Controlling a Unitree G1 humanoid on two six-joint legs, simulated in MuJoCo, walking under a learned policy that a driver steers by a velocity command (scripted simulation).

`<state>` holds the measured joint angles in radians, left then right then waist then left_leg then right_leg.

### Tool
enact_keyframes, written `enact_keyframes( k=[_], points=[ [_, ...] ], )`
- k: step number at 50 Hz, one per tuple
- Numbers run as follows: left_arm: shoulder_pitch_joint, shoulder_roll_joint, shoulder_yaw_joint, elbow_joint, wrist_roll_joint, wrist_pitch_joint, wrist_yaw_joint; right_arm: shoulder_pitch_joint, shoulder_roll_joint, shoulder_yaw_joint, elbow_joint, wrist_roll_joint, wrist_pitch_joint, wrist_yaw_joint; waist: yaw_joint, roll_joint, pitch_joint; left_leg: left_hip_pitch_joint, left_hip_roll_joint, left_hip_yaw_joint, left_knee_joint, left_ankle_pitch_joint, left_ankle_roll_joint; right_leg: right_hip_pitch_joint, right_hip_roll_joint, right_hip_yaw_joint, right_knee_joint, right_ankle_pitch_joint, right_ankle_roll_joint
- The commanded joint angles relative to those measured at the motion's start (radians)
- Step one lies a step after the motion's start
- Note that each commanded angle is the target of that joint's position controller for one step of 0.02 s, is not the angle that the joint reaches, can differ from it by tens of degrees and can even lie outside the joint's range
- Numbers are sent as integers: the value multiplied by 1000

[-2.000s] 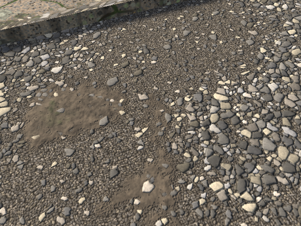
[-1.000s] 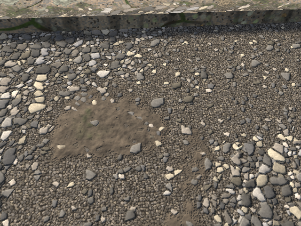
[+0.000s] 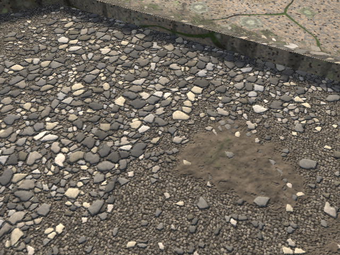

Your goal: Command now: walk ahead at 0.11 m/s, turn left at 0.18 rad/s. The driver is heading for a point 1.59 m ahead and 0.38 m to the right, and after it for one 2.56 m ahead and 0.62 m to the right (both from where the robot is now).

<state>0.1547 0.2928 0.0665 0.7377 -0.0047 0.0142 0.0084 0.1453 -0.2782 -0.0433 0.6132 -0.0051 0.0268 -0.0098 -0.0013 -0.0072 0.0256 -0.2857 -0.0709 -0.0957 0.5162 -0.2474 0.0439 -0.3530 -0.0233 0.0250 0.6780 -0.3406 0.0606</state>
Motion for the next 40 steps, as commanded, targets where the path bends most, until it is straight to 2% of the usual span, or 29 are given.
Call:
enact_keyframes(
  k=[1,2,3,4,5,6,7,8,9,11,13,16,18,19,20,21,22,23,24,25,26,27,28,30,33,36,38,40],
  points=[
    [21,65,13,-56,3,-30,-12,7,-124,-25,-34,8,-12,4,14,127,-83,-23,199,-240,-152,-199,131,180,34,-59,-220,102,-38],
    [51,86,16,-54,8,-38,-10,20,-111,-19,-28,0,-17,5,17,99,-79,-87,161,-237,-113,-316,95,246,-13,-3,-212,71,-68],
    [114,137,23,-54,11,-44,-4,11,-76,-7,-38,-11,-25,7,25,-20,-75,-179,91,-162,54,-373,45,298,-146,143,-268,28,-131],
    [186,223,48,-9,14,-50,-9,-6,-71,-12,-69,6,-38,5,21,-243,-45,-304,-28,62,253,-326,-11,267,-264,394,-411,-280,-263],
    [185,208,47,-24,19,-62,-11,-82,-148,-33,-83,23,-51,-3,79,-242,58,-423,22,42,419,-351,-32,239,-355,575,-526,-403,-342],
    [171,176,37,-20,18,-71,-1,-86,-168,-49,-80,37,-60,-2,63,-191,91,-480,58,4,520,-301,-31,239,-357,572,-529,-411,-339],
    [154,156,30,-24,5,-77,6,-48,-148,-48,-58,30,-63,3,42,-164,82,-501,78,7,552,-253,-34,269,-317,506,-520,-372,-312],
    [148,147,28,-22,-5,-80,10,-40,-129,-45,-55,23,-68,9,39,-147,76,-527,98,14,543,-188,-35,302,-297,452,-521,-311,-292],
    [151,137,24,-22,-5,-81,14,-53,-104,-41,-53,19,-77,16,44,-129,66,-515,117,25,508,-127,-36,311,-267,382,-526,-229,-271],
    [155,128,23,-23,-5,-80,15,-75,-58,-27,-49,16,-92,28,57,-127,36,-409,110,87,383,-36,-48,278,-200,239,-525,-56,-243],
    [160,140,28,-23,-10,-77,11,-96,-25,-14,-50,17,-100,38,67,-145,15,-272,95,124,240,1,-58,220,-166,148,-514,40,-234],
    [196,177,37,-14,-22,-74,-3,-96,-54,-19,-52,29,-100,47,72,-151,16,-157,84,140,115,-3,-53,182,-201,150,-494,40,-250],
    [183,183,37,-12,-31,-69,-9,-32,-77,-29,-34,34,-101,48,27,-133,17,-38,78,148,25,67,-29,137,-221,157,-459,14,-235],
    [185,172,32,-10,-28,-67,-11,28,-94,-38,-11,34,-99,44,-2,-115,6,53,62,159,5,70,-17,105,-211,144,-414,37,-220],
    [186,142,20,-7,-19,-69,-12,130,-125,-56,18,37,-98,35,-54,-91,-32,189,58,148,-12,55,7,59,-178,105,-297,126,-193],
    [174,76,-3,-21,-3,-75,-15,269,-185,-76,40,30,-99,23,-119,37,-118,365,198,-30,-72,-18,55,-41,-97,9,3,122,-136],
    [199,6,-26,-84,-7,-96,-7,349,-314,-98,43,5,-99,25,-103,348,-205,538,443,-539,-235,-260,216,-341,41,-44,376,-165,-72],
    [171,106,0,-81,-30,-110,-3,330,-237,-77,46,9,-111,34,-110,245,-170,491,462,-677,-317,-414,257,-445,16,68,541,-203,-75],
    [126,143,12,-88,-46,-117,-9,277,-180,-56,46,11,-118,36,-86,197,-63,425,441,-550,-306,-388,231,-508,-37,72,577,-116,-100],
    [105,130,8,-80,-38,-119,-11,235,-146,-46,41,7,-121,36,-67,136,-29,362,389,-433,-307,-277,208,-488,-70,59,557,-26,-110],
    [90,115,8,-78,-20,-119,-13,196,-126,-39,40,2,-119,37,-48,101,-3,307,348,-347,-316,-159,194,-469,-91,55,508,37,-108],
    [92,108,10,-74,-13,-115,-18,173,-113,-34,37,-3,-120,36,-26,107,3,258,315,-276,-334,-60,178,-421,-110,56,471,86,-105],
    [102,94,8,-68,-13,-109,-24,164,-109,-33,38,-2,-121,33,-13,114,-1,233,297,-228,-352,12,176,-390,-112,47,446,120,-96],
    [89,74,2,-66,-6,-96,-27,172,-114,-34,52,6,-129,28,-3,92,6,215,285,-152,-373,151,184,-392,-109,27,388,169,-72],
    [-13,46,-11,-96,0,-94,-27,193,-130,-38,81,11,-125,18,-24,62,32,206,264,-60,-388,270,175,-398,-98,10,194,286,-41],
    [-130,25,-23,-124,-6,-105,-41,235,-153,-41,110,16,-116,9,-65,69,50,194,247,0,-394,280,155,-332,-64,-24,0,421,-41],
    [-193,26,-25,-142,-12,-111,-52,273,-163,-43,134,21,-112,7,-86,63,65,218,265,4,-389,266,154,-308,-47,-32,-74,457,-51],
    [-233,35,-23,-160,-16,-116,-64,296,-166,-45,156,25,-104,6,-86,64,78,280,294,-1,-365,292,147,-315,-38,-23,-126,440,-73]
  ],
)
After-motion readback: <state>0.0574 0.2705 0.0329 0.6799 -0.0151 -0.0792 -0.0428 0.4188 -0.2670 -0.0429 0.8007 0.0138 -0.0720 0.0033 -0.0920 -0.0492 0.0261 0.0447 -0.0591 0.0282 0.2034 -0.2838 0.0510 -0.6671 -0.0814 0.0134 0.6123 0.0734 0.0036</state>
